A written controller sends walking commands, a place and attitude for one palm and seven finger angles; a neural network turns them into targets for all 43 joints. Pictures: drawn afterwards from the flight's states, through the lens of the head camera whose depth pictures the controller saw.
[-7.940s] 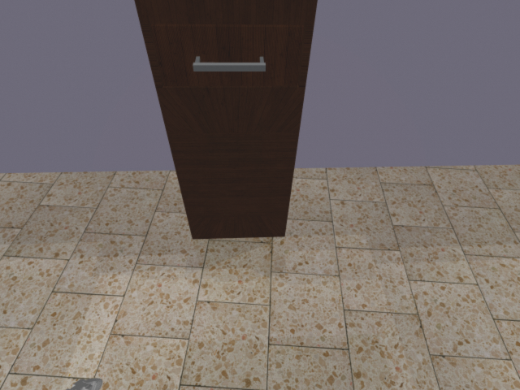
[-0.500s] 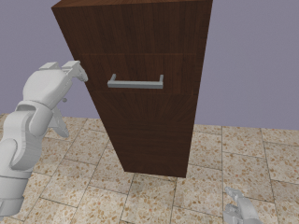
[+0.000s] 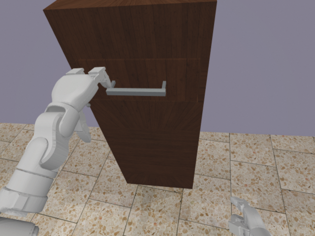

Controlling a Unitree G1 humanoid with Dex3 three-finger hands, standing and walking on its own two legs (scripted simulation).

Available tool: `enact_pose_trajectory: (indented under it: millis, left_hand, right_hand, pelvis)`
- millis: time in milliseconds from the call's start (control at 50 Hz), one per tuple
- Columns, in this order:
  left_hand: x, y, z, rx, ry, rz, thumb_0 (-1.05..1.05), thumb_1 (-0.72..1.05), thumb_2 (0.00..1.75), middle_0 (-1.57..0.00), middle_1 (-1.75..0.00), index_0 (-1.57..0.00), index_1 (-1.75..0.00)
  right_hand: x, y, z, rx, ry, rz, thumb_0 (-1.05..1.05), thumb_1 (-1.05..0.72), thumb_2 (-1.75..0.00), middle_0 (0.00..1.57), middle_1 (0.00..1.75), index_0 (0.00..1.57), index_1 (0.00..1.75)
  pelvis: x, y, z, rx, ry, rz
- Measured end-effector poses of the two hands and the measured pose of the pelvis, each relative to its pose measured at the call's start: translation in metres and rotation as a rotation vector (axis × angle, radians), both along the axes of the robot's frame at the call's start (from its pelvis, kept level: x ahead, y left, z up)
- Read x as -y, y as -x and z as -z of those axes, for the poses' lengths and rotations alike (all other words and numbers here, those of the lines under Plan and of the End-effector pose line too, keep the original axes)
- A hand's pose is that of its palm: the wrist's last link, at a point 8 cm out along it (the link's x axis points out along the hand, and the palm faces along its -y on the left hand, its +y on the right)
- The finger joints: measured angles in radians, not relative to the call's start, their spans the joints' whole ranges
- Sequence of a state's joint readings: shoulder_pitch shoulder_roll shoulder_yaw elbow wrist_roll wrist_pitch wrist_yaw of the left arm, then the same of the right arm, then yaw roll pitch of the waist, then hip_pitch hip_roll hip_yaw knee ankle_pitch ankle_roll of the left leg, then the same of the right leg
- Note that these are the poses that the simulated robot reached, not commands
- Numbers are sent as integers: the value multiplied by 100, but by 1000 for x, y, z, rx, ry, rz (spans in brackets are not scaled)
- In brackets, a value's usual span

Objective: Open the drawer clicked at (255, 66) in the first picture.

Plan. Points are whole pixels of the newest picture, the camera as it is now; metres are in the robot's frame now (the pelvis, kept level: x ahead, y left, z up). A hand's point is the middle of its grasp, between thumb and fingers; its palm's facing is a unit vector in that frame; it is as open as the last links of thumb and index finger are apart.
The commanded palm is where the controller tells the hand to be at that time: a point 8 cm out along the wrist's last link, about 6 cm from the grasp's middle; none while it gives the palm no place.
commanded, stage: move the hooked fingers above the handle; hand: left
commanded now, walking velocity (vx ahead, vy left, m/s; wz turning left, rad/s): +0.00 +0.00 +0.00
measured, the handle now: (137, 87) +0.52 +0.14 +0.09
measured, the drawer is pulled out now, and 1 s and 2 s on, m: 0.00 0.00 0.00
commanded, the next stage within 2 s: none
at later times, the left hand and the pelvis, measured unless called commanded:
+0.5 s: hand (120, 96) +0.42 +0.15 +0.15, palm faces +0.03 -0.06 -1.00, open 13.8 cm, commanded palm +0.40 +0.17 +0.22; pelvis +0.01 -0.01 +0.00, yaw -1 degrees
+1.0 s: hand (138, 87) +0.48 +0.12 +0.13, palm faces +0.02 -0.06 -1.00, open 13.8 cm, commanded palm +0.46 +0.13 +0.21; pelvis +0.02 -0.02 -0.01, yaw -1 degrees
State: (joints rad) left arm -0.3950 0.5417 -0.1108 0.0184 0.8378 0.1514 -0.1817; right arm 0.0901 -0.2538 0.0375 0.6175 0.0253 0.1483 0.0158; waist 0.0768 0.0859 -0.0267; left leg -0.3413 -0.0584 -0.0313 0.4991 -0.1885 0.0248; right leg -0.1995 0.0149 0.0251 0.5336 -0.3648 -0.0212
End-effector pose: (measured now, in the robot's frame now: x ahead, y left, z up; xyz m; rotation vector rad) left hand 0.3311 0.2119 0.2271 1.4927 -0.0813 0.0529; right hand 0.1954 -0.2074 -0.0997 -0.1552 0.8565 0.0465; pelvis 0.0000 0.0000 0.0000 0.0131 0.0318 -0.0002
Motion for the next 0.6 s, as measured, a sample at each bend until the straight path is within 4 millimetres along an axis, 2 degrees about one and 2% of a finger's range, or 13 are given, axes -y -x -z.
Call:
enact_pose_trajectory:
  millis: [120,220,300,460,600]
  left_hand:
    - [20,-8,4,7,6,61,0,-49,30,-32,-120,-32,-120]
    - [24,-19,8,11,-1,39,0,-49,30,-32,-120,-32,-120]
    - [30,-30,12,-5,-8,23,0,-49,30,-32,-120,-32,-120]
    - [55,-56,22,-44,-18,65,0,-49,30,-32,-120,-32,-120]
    - [63,-80,22,-40,-21,57,0,-49,30,-32,-120,-32,-120]
  right_hand:
    - [14,15,6,-35,9,41,1,-91,-89,20,30,20,30]
    - [25,27,11,-67,18,72,1,-91,-90,20,30,20,30]
    - [32,34,14,-84,26,92,1,-91,-90,20,30,20,30]
    - [42,43,17,-99,38,137,1,-91,-90,20,30,20,30]
    - [52,52,22,-133,39,178,1,-91,-89,20,30,20,30]
  pelvis:
    - [2,-1,1,-3,-3,10]
    - [5,0,1,-8,-6,14]
    - [8,0,2,-13,-8,11]
    - [13,-4,3,-25,-12,15]
    - [17,-11,3,-47,-16,26]
